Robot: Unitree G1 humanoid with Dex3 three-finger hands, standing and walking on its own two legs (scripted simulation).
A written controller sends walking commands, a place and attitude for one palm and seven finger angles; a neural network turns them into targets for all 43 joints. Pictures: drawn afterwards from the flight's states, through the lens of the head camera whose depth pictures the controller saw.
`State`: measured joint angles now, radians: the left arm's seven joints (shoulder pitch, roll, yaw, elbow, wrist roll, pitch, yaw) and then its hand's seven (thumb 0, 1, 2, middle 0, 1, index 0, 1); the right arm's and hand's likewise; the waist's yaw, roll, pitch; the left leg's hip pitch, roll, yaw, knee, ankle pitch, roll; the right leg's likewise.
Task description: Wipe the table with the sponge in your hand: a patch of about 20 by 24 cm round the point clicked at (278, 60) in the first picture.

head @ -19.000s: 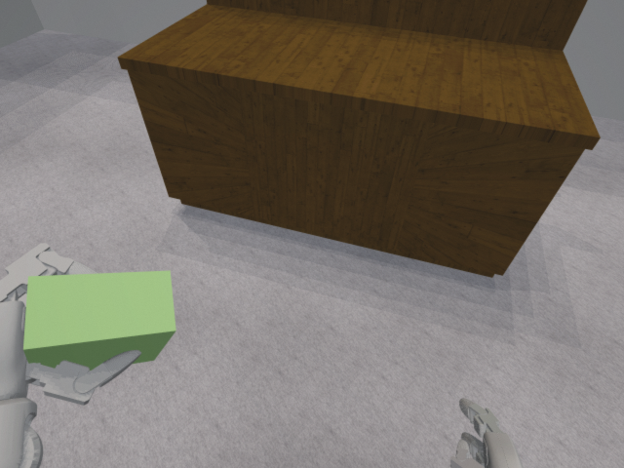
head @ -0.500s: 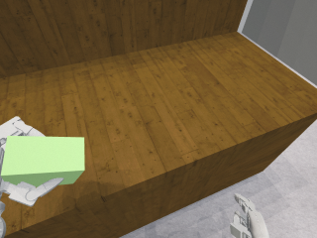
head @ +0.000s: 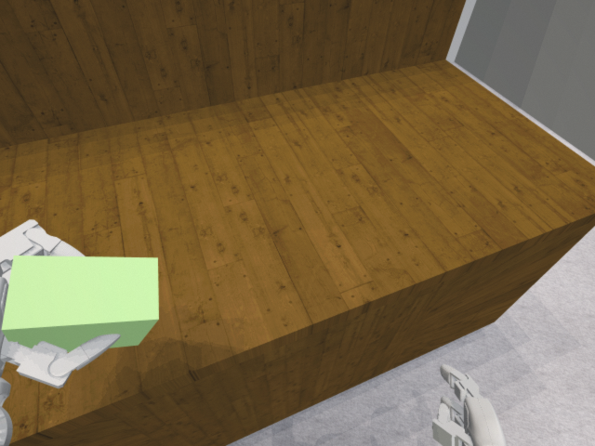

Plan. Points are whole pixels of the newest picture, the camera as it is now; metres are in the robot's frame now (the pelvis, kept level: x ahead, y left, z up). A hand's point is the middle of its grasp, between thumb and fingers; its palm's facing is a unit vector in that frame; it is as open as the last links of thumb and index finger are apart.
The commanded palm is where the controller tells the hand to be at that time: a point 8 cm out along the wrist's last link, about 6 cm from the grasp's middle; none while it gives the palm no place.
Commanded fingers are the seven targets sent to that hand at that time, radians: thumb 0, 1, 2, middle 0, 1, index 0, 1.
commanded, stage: shuffle to correct the standing spot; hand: left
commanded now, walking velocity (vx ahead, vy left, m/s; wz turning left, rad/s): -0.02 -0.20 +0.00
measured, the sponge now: (107, 307) +0.22 +0.21 +0.14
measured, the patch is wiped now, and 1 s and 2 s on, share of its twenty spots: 0.00 0.00 0.00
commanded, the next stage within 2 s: come to a stop and stand still in 0.20 s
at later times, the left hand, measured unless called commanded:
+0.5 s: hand (2, 267) +0.23 +0.28 +0.20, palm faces +0.43 -0.78 -0.45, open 9.8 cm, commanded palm +0.15 +0.28 +0.18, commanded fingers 0.00 0.10 1.30 -1.20 -1.60 -1.20 -1.60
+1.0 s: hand out of the picture +0.21 +0.33 +0.17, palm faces +0.36 -0.86 -0.37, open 9.8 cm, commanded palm +0.15 +0.36 +0.18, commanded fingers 0.00 0.10 1.30 -1.20 -1.60 -1.20 -1.60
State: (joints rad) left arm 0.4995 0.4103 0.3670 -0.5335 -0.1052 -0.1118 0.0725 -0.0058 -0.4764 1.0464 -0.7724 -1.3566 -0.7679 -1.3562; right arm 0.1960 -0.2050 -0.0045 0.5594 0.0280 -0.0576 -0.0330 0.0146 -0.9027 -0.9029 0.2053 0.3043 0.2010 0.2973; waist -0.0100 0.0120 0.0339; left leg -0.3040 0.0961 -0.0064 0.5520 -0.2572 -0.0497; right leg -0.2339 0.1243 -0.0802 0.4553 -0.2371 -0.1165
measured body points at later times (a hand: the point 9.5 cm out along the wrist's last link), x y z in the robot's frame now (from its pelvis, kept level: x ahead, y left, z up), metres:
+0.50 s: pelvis -0.02 +0.00 +0.00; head +0.02 +0.01 +0.45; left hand +0.20 +0.32 +0.22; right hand +0.16 -0.23 -0.08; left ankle +0.02 +0.16 -0.73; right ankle +0.00 -0.04 -0.73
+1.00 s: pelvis -0.02 +0.08 +0.01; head +0.00 +0.11 +0.46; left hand +0.18 +0.37 +0.19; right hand +0.16 -0.12 -0.06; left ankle +0.02 +0.16 -0.73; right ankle +0.00 -0.04 -0.73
